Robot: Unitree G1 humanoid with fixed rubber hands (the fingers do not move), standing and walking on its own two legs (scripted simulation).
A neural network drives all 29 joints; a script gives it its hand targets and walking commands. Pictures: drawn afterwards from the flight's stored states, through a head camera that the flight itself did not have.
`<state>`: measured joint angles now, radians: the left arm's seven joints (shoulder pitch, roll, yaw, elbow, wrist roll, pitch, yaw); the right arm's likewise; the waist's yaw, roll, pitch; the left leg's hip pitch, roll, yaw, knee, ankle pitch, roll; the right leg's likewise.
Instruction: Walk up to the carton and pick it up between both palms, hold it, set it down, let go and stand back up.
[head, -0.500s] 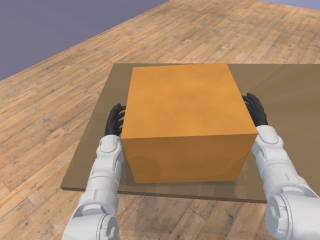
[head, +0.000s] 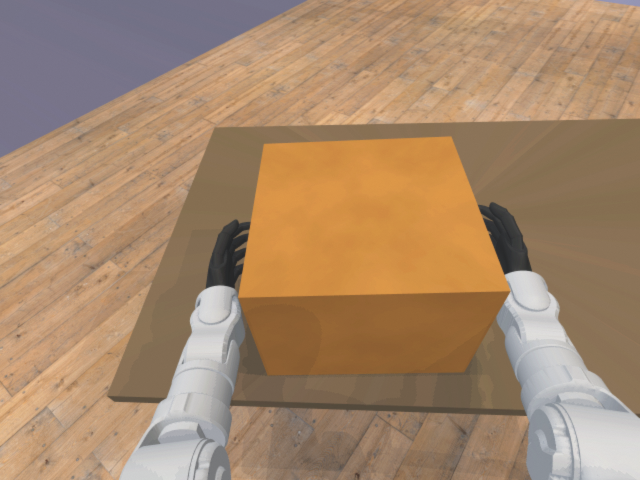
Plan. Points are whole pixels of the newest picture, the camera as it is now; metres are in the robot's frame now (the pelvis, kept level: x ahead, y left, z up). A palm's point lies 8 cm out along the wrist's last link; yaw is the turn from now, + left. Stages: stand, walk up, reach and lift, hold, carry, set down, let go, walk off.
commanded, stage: set down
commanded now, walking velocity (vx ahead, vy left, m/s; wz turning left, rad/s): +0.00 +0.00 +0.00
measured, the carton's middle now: (360, 254) +0.44 +0.00 +0.02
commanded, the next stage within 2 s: none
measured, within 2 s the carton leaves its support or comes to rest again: neither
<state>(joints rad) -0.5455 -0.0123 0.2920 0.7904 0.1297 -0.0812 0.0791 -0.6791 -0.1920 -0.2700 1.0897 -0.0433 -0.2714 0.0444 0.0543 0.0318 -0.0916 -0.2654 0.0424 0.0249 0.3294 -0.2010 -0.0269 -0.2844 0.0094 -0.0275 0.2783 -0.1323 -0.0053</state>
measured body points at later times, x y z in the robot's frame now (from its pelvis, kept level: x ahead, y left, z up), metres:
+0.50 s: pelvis -0.01 +0.00 +0.00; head +0.03 -0.01 +0.45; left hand +0.37 +0.19 +0.05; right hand +0.41 -0.19 +0.06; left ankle -0.03 +0.13 -0.75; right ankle -0.01 -0.12 -0.75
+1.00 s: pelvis -0.03 +0.00 -0.01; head +0.03 -0.01 +0.44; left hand +0.38 +0.19 +0.04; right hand +0.42 -0.19 +0.05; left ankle -0.03 +0.13 -0.75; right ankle -0.01 -0.12 -0.75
